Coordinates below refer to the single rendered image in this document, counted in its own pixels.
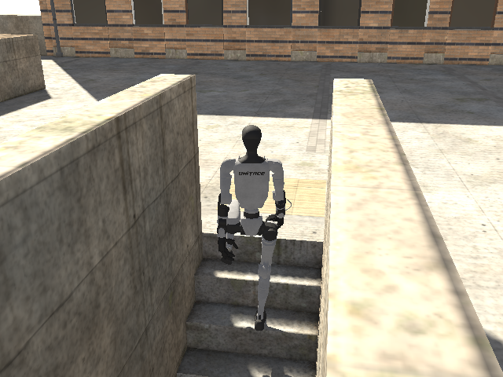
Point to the stairs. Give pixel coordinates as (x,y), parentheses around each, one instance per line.
(221,336)

